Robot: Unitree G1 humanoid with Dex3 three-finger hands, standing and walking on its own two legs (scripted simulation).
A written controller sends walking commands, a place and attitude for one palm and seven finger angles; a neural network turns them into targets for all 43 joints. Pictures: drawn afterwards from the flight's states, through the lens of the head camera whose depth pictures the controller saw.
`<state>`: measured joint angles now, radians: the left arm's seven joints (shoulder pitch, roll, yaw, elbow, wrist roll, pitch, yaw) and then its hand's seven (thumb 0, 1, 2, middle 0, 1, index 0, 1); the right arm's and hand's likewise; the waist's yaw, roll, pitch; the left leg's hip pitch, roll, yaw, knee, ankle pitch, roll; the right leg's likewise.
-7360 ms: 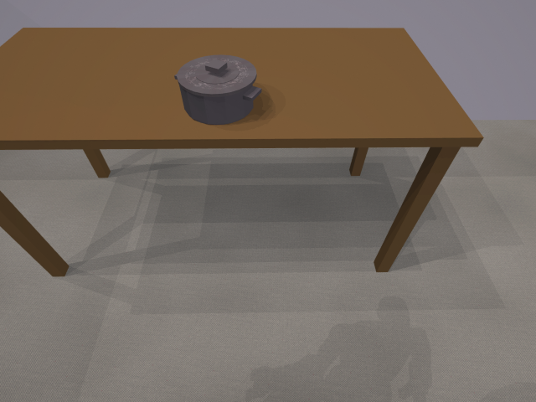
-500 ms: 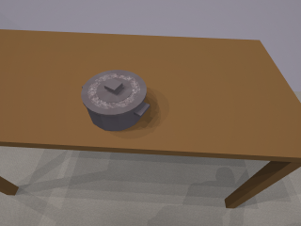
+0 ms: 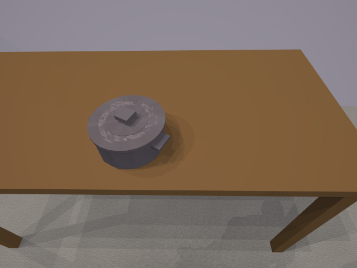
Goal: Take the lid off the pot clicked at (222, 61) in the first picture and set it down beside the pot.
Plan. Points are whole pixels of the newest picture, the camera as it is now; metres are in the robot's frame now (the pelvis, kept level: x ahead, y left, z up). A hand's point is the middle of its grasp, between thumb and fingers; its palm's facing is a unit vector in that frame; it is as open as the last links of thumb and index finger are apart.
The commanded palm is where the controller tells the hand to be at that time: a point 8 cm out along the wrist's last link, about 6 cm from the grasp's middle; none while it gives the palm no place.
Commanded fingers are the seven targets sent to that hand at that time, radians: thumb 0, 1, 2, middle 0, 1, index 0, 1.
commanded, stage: come to a stop and stand still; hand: left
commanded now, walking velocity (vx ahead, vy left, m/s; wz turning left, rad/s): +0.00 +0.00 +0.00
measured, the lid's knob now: (125, 115) +0.46 +0.16 +0.09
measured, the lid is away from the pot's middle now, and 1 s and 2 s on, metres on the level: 0.00 0.00 0.00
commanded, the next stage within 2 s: look again from close up in 1.16 s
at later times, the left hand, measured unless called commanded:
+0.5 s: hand out of the picture -0.04 +0.19 -0.16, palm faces -0.01 -0.97 -0.22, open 7.3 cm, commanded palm none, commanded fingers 0.00 0.90 0.90 -0.20 -0.30 -0.20 -0.30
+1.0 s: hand out of the picture -0.09 +0.19 -0.17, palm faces -0.01 -0.98 -0.20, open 7.4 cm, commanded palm none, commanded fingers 0.00 0.90 0.90 -0.20 -0.30 -0.20 -0.30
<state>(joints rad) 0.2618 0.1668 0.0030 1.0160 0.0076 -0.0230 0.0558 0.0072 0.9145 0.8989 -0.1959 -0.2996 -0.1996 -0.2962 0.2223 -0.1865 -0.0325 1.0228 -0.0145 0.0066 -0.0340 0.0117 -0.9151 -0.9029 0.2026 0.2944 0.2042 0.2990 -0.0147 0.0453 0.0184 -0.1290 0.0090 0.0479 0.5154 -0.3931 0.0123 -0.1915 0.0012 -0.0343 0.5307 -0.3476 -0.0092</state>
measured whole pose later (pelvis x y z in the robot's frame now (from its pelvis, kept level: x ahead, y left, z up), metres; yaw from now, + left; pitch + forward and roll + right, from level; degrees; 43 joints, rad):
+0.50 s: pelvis -0.05 +0.00 +0.01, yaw -1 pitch -2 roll +0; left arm 0.30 0.17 -0.01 1.04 0.01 -0.01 0.04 0.01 0.92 0.90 -0.20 -0.30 -0.20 -0.30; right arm 0.26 -0.18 -0.01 1.10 -0.01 0.00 -0.02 0.00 -0.91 -0.90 0.20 0.29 0.20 0.30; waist 0.00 0.01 0.03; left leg -0.14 0.00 0.06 0.46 -0.29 0.02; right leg -0.21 -0.01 -0.02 0.46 -0.23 0.00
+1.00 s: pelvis -0.08 +0.03 +0.00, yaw -2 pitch -1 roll +0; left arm 0.34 0.13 -0.01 1.08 0.03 0.00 0.04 0.01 0.91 0.90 -0.20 -0.30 -0.20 -0.30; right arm 0.31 -0.11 -0.01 1.13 -0.01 -0.01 -0.02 0.01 -0.90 -0.90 0.20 0.29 0.20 0.30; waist 0.00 0.01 0.02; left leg -0.19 -0.03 0.10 0.48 -0.26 0.06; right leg -0.27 -0.04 0.02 0.49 -0.20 0.03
